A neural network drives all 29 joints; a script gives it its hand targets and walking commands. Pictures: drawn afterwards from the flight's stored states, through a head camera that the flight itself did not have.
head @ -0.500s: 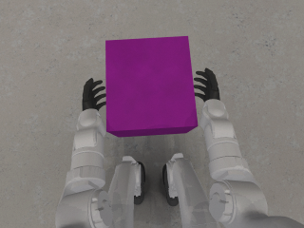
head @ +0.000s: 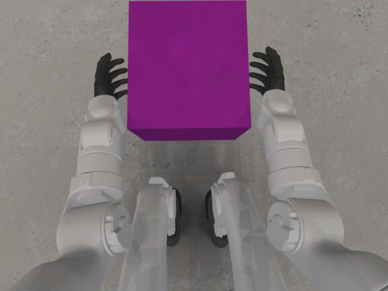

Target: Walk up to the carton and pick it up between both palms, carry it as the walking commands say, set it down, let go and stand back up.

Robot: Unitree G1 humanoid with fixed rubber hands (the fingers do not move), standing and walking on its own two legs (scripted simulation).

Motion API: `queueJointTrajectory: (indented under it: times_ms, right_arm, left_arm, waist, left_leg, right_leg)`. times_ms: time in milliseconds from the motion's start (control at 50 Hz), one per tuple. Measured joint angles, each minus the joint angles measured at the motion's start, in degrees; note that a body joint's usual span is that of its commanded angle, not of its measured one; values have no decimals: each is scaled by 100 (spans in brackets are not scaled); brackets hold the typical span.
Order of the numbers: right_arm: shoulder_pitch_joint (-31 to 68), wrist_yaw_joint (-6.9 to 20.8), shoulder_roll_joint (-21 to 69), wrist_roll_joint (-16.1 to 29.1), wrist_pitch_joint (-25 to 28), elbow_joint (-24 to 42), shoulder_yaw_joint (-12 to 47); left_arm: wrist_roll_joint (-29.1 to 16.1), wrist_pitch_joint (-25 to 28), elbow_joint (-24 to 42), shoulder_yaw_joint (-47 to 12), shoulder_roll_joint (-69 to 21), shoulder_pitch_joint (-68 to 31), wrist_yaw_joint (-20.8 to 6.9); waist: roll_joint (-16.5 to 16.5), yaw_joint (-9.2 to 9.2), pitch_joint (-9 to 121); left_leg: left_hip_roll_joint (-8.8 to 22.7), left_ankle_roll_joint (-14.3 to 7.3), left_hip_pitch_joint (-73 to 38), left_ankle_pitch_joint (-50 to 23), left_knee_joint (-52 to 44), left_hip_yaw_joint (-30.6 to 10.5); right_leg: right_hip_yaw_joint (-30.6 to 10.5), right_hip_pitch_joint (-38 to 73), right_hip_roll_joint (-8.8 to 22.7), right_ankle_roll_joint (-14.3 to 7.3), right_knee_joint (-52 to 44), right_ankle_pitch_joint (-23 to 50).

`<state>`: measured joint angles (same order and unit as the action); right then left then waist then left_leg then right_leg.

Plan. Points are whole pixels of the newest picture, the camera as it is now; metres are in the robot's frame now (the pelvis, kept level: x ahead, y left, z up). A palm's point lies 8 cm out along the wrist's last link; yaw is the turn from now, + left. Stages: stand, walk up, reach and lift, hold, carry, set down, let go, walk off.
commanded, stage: set down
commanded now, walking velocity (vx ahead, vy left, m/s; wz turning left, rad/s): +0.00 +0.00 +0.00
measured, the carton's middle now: (189, 79) +0.53 -0.02 -0.19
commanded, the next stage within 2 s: none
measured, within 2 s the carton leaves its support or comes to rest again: neither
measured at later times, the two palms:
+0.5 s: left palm (119, 97) +0.50 +0.15 -0.19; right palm (256, 91) +0.48 -0.17 -0.18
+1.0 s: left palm (132, 96) +0.53 +0.14 -0.27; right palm (251, 88) +0.51 -0.18 -0.26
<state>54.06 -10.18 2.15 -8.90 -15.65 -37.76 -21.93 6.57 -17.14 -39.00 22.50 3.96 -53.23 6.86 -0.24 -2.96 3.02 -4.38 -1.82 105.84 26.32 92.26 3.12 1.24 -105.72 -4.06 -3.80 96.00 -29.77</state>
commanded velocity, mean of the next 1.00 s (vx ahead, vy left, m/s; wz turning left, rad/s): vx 0.00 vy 0.00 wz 0.00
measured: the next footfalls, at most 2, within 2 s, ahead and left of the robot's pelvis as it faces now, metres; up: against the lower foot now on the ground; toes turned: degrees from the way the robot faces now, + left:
none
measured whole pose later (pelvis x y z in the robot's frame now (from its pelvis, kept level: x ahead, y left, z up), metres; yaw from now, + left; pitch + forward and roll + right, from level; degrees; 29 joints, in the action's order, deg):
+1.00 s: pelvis -0.03 +0.00 -0.11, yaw +0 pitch +30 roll +3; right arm 84.1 -14.1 -11.0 2.2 -17.4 -45.3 -15.7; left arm -2.3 -16.2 -47.1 16.6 16.7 -80.9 8.4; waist 0.0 -3.6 -30.0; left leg -4.1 -1.5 115.7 29.1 114.4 4.0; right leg 3.3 -115.1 -4.1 -4.4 118.0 -32.9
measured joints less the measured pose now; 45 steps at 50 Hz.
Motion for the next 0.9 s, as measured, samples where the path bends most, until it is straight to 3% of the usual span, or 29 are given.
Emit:
queueJointTrajectory:
  times_ms: [420, 640, 700, 780, 840, 900]
  right_arm:
    - [811, -35, -255, 59, 93, -31, 50]
    - [1924, -48, -836, 488, 95, -21, 117]
    - [2389, -172, -1088, 783, 20, 132, 311]
    - [2308, -365, -1199, 1084, -256, 225, 630]
    - [2337, -393, -1225, 1115, -375, 186, 726]
    - [2622, -393, -1253, 1118, -334, -157, 693]
  left_arm:
    - [-449, 112, 1, -162, 338, -719, 194]
    - [-698, 140, 4, -295, 642, -1970, 402]
    - [-810, 169, 4, -329, 821, -2487, 421]
    - [-1088, -48, -91, -521, 984, -2505, 457]
    - [-1099, -199, -88, -591, 1068, -2509, 450]
    - [-988, -30, -453, -591, 1168, -2656, 351]
  waist:
    - [-31, -58, -721]
    - [119, -58, -2477]
    - [150, -59, -3390]
    - [71, -63, -3366]
    - [55, -63, -3336]
    - [62, -64, -3311]
  left_leg:
    - [-30, 0, 943, 128, 932, 2]
    - [-6, 0, 941, 96, 1587, 9]
    - [6, 0, 744, 92, 1779, 19]
    - [26, 19, 958, 149, 2009, 68]
    - [27, 29, 958, 209, 2096, 76]
    - [27, 29, 959, 223, 2119, 79]
  right_leg:
    - [77, -854, -5, 0, 861, -156]
    - [172, -842, -5, 0, 1513, -138]
    - [196, -651, -6, 0, 1708, -132]
    - [196, -908, -6, -39, 1987, -173]
    - [203, -916, -6, -50, 2086, -237]
    - [204, -919, -6, -55, 2111, -251]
